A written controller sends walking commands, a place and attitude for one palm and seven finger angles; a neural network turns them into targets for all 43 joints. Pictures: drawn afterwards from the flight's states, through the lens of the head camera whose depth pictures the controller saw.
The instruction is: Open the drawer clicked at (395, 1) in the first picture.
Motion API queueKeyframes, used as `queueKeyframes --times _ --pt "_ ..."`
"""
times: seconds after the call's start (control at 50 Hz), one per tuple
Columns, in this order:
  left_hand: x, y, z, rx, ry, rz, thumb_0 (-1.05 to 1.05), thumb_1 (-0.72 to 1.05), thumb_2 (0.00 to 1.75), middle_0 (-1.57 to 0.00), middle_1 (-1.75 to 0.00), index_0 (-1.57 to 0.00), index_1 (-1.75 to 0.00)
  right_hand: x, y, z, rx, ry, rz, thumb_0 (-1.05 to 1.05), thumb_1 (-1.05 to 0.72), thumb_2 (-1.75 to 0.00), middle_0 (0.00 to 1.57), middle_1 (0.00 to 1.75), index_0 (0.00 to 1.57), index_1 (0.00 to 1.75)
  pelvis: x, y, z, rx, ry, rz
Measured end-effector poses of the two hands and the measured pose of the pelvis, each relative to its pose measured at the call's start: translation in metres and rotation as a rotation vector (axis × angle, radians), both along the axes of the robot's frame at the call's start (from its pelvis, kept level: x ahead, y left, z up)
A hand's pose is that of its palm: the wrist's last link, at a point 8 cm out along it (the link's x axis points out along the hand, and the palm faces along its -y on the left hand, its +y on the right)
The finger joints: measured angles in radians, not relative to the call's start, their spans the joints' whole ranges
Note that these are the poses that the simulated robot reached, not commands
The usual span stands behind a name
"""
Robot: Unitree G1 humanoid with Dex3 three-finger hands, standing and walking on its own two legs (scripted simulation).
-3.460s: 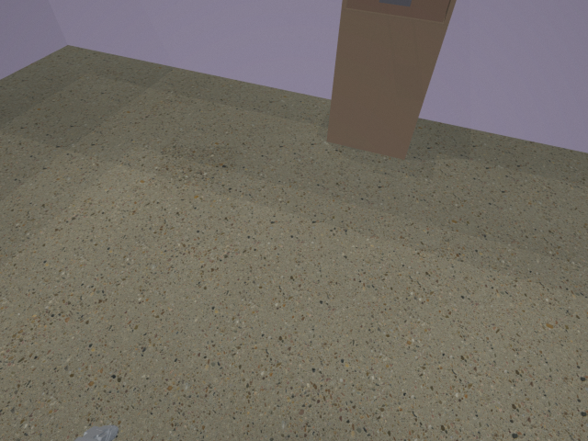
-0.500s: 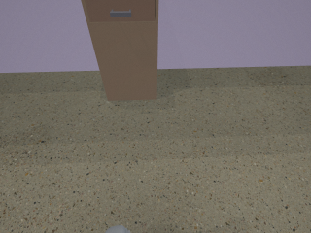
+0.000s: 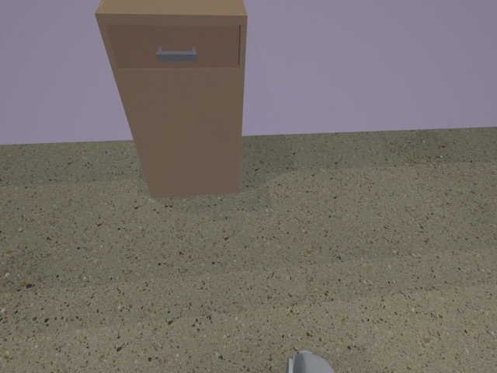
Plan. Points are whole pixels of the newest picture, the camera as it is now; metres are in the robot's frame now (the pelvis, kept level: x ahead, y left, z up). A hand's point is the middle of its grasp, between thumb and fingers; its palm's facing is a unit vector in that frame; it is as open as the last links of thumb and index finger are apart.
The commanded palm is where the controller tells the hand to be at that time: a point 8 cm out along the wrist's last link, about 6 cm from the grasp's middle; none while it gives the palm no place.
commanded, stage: walk to a spot facing it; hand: left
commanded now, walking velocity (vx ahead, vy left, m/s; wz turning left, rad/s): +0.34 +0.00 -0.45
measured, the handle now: (177, 52) +1.01 +0.29 +0.00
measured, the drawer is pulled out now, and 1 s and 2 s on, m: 0.00 0.00 0.00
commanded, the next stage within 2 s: turn to face it in 0.18 s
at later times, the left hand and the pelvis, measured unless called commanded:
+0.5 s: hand (197, 300) +0.29 +0.12 -0.17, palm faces -0.05 -0.97 -0.22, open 7.2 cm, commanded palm none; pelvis +0.20 -0.06 -0.01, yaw -4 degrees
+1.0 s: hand (192, 300) +0.29 +0.13 -0.18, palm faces +0.13 -0.96 -0.26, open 7.4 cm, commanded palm none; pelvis +0.26 -0.07 -0.02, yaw +4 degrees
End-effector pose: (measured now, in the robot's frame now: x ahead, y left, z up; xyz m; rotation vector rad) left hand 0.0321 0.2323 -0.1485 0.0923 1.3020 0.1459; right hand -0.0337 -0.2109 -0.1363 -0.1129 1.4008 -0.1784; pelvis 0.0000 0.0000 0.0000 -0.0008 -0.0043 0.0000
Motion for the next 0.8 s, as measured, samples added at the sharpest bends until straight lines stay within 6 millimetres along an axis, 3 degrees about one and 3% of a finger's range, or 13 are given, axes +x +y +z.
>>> queueKeyframes --times 0.16,0.22,0.26,0.38,0.44,0.5,0.66,0.8 --pt "0.157 -0.033 -0.002 0.031 -0.096 -0.167 0.01 0.92 0.90 -0.19 -0.30 -0.19 -0.30 -0.003 0.003 -0.021 0.080 0.191 -0.161 0.00 -0.91 -0.90 0.20 0.30 0.20 0.30 0.082 -0.024 -0.018 0.013 -0.009 -0.070" --pt "0.205 -0.049 -0.010 0.051 -0.174 -0.185 0.01 0.91 0.90 -0.19 -0.30 -0.20 -0.30 0.017 -0.011 -0.036 0.101 0.239 -0.183 0.00 -0.91 -0.90 0.21 0.30 0.20 0.30 0.114 -0.043 -0.034 0.023 -0.018 -0.085" --pt "0.221 -0.057 -0.008 0.055 -0.188 -0.175 0.00 0.91 0.90 -0.19 -0.30 -0.20 -0.30 0.046 -0.026 -0.039 0.089 0.213 -0.180 0.00 -0.91 -0.90 0.21 0.30 0.20 0.30 0.128 -0.049 -0.033 0.015 -0.028 -0.090" --pt "0.237 -0.066 0.009 0.083 -0.131 -0.161 -0.01 0.93 0.90 -0.20 -0.30 -0.20 -0.30 0.174 -0.072 -0.026 0.013 -0.039 -0.122 0.00 -0.91 -0.90 0.20 0.30 0.20 0.30 0.167 -0.060 -0.013 0.007 -0.013 -0.104" --pt "0.244 -0.065 0.013 0.084 -0.108 -0.154 -0.01 0.94 0.90 -0.20 -0.30 -0.20 -0.30 0.229 -0.081 -0.016 -0.005 -0.139 -0.091 0.00 -0.91 -0.90 0.20 0.30 0.19 0.30 0.186 -0.062 -0.007 0.004 -0.007 -0.093" --pt "0.249 -0.064 0.012 0.072 -0.098 -0.125 0.00 0.94 0.90 -0.20 -0.30 -0.20 -0.30 0.270 -0.081 -0.010 -0.007 -0.185 -0.049 0.00 -0.91 -0.90 0.20 0.30 0.19 0.30 0.204 -0.061 -0.005 -0.004 -0.011 -0.072" --pt "0.244 -0.051 -0.015 0.019 -0.029 0.012 0.00 0.93 0.90 -0.20 -0.30 -0.20 -0.30 0.346 -0.062 -0.010 -0.028 -0.185 0.085 -0.01 -0.92 -0.90 0.20 0.30 0.19 0.30 0.248 -0.044 -0.016 -0.029 -0.023 0.004" --pt "0.228 -0.043 -0.012 0.026 0.087 0.050 0.01 0.91 0.90 -0.19 -0.30 -0.20 -0.30 0.374 -0.051 -0.008 -0.030 -0.184 0.122 -0.01 -0.93 -0.90 0.20 0.30 0.20 0.30 0.261 -0.038 -0.011 -0.001 -0.004 0.023"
